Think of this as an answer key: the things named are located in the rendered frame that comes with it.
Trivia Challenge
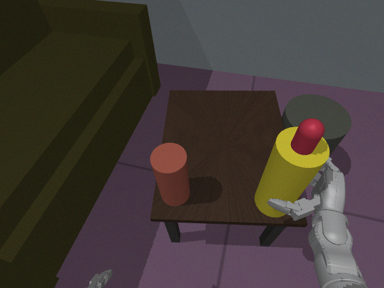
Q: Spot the coffee table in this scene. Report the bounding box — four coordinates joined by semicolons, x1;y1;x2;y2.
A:
150;90;308;247

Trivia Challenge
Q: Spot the right robot arm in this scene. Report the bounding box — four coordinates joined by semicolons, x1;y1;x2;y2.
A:
308;209;368;288

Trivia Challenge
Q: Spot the right robot hand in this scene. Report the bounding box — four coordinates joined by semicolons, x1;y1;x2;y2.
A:
268;157;346;221

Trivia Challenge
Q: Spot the sofa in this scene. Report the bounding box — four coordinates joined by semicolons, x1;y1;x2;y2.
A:
0;0;161;288

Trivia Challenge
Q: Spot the left robot hand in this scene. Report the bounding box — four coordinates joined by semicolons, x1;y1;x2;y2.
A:
86;269;113;288

